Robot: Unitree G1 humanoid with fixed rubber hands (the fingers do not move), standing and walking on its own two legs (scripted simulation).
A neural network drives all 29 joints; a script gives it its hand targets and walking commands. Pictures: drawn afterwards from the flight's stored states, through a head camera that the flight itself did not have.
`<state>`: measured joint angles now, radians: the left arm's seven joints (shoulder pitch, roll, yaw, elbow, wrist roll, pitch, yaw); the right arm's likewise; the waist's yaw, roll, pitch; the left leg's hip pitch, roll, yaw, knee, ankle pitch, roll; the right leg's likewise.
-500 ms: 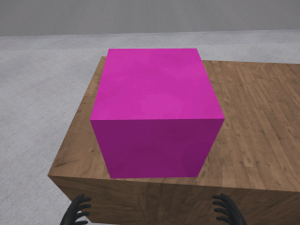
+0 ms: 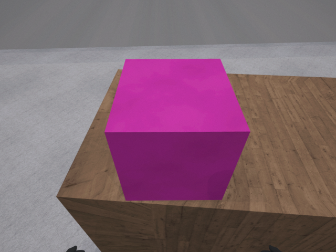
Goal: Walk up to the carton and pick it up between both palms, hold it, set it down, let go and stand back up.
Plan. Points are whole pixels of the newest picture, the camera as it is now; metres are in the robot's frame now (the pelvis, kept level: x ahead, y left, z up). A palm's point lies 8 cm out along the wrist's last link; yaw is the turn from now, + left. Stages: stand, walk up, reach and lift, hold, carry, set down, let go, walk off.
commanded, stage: stand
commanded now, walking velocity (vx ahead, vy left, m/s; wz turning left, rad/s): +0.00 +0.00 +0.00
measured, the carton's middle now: (173, 129) +0.47 -0.01 +0.04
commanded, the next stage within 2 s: none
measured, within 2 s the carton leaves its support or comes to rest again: neither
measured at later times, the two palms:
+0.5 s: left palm out of the picture +0.02 +0.27 -0.11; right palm out of the picture +0.01 -0.24 -0.11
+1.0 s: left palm out of the picture -0.01 +0.27 -0.12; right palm out of the picture +0.00 -0.25 -0.12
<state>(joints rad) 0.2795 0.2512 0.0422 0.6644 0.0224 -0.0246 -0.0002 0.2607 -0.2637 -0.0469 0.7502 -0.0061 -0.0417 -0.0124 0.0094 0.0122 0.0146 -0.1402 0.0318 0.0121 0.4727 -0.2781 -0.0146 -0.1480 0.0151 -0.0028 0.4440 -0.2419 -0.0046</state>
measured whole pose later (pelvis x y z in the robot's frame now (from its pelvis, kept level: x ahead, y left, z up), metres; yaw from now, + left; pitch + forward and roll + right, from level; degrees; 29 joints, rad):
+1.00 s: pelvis -0.04 +0.01 +0.00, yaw +0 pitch -2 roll +0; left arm 0.38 0.25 0.01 0.82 0.01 -0.02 0.01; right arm 0.36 -0.26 -0.02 0.79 -0.01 -0.01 -0.01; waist 0.00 0.01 0.02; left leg -0.24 -0.01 0.02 0.51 -0.23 0.01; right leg -0.26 -0.02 0.03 0.52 -0.21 0.02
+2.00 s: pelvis -0.02 +0.01 +0.00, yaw +0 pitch -3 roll +0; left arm 0.31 0.25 0.00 0.91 0.00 -0.01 0.03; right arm 0.33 -0.24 -0.01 0.89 0.00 -0.01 -0.02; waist 0.00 0.00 0.04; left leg -0.17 0.01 0.01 0.45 -0.24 0.00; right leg -0.20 0.00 0.03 0.46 -0.22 0.01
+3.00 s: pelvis -0.01 +0.01 +0.00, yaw -1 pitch -2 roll +0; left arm 0.30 0.22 -0.01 0.99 0.00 -0.01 0.04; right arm 0.33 -0.21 0.00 0.98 0.00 -0.01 -0.04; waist 0.00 0.00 0.04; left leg -0.15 0.01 0.01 0.43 -0.24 -0.01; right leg -0.18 0.00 0.03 0.44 -0.22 0.01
